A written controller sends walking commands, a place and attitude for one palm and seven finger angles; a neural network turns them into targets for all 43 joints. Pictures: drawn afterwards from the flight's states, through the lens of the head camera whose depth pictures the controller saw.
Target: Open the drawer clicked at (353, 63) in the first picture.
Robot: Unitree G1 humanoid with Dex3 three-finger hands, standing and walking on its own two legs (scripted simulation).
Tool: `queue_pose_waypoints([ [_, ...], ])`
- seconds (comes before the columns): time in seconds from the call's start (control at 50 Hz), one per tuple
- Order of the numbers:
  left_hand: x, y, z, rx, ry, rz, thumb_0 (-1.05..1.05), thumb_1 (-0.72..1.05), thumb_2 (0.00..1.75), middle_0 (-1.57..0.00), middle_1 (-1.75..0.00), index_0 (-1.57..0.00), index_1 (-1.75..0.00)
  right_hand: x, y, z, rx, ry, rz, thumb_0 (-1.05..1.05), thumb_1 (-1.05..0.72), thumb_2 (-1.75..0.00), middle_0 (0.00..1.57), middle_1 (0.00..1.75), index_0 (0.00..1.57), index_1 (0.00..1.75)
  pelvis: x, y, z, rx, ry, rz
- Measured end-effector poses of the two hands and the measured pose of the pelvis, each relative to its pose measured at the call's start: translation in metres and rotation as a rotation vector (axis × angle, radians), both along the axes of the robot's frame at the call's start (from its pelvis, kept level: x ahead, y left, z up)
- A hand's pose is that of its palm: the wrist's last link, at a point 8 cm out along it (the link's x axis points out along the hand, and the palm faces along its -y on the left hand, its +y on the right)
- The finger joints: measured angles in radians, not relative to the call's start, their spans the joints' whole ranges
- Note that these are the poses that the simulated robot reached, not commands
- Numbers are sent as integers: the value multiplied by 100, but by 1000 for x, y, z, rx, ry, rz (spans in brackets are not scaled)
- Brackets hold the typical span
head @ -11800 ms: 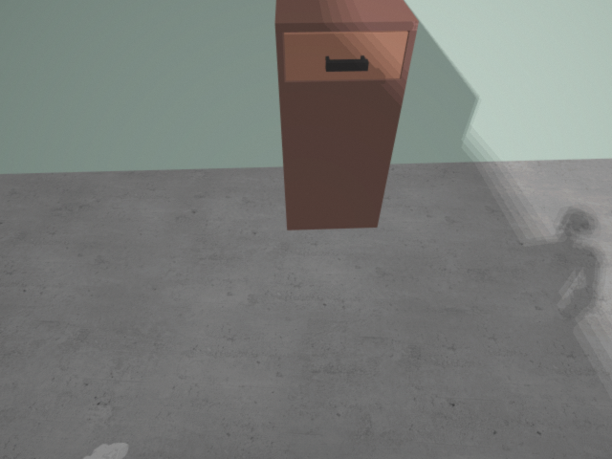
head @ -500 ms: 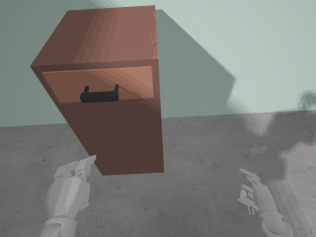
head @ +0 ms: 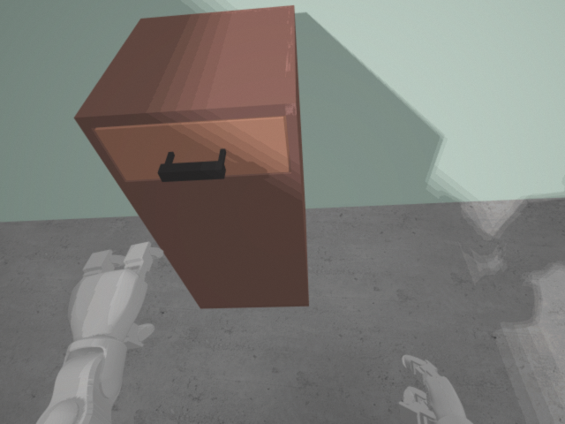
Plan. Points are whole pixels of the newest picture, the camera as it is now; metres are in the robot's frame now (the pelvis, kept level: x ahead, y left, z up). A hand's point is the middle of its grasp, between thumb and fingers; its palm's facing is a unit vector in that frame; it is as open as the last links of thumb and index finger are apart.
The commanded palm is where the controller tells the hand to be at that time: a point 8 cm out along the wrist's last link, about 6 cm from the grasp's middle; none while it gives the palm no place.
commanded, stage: raise the hand with hooked fingers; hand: left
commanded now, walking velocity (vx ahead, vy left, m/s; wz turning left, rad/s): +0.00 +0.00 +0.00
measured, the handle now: (194, 163) +0.56 +0.24 +0.02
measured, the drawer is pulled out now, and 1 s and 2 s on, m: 0.00 0.00 0.00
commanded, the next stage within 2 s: move the hooked fingers above the handle in 1.04 s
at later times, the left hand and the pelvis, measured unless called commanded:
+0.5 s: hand (90, 255) +0.29 +0.27 +0.12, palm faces +0.12 -0.03 -0.99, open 13.6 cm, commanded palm +0.25 +0.27 +0.17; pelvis -0.01 +0.02 +0.02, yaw +2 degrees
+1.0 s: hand (94, 247) +0.29 +0.27 +0.13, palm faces +0.08 -0.05 -1.00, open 13.8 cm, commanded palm +0.26 +0.27 +0.19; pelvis -0.01 +0.02 +0.02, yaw +2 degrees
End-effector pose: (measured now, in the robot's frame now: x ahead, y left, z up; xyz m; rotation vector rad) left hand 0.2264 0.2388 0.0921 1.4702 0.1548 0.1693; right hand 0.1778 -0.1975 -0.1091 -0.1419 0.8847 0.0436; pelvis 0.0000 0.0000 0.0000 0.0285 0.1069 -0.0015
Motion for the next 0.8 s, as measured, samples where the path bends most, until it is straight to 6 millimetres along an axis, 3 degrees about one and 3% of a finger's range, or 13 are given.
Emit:
queue_pose_waypoints([
  [0.1,-13,5,3,-4,20,-49,0,-2,51,-29,-89,-29,-89,-17,-24,4,-90,49,-22,2,-91,-90,20,30,20,30,2,7,5,-9,-21,1],
  [0.22,-13,23,24,43,-96,-45,0,-16,45,-30,-98,-30,-98,-6,-32,11,-148,27,-11,2,-91,-90,20,30,20,29,-2,15,7,-16,-43,29],
  [0.38,17,30,63,51,-148,-22,0,-35,37,-31,-110,-31,-110,32,4,30,-65,-100,10,2,-91,-90,20,30,19,29,-4,23,13,-17,-81,37],
  [0.5,33,32,83,63,-100,-35,0,-44,33,-32,-116,-32,-116,45,34,44,-11,-138,63,2,-91,-90,20,30,20,30,-5,24,18,-19,-109,36],
  [0.64,41,38,100,74,-68,-62,0,-48,31,-32,-119,-32,-119,35,39,40,-13,-95,97,1,-91,-90,20,30,20,30,-7,24,21,-22,-120,44],
  [0.72,46,42,106,72,-63,-77,0,-49,30,-32,-120,-32,-119,22,30,33,-29,-46,87,1,-91,-90,20,30,20,30,-7,24,22,-23,-117,47],
  [0.8,48,42,100,51,-33,-89,0,-49,30,-32,-120,-32,-120,8,17,27,-45,-3,62,2,-91,-90,20,30,20,30,-7,24,22,-23,-107,43],
])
